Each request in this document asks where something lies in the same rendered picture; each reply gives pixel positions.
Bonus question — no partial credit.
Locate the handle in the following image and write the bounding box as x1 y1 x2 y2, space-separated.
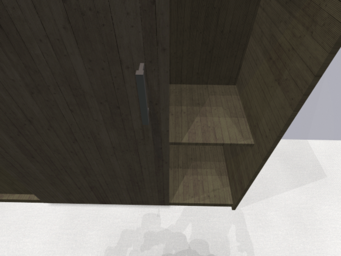
135 63 149 125

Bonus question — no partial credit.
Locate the wardrobe door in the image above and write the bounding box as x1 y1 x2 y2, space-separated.
0 166 33 194
0 0 169 205

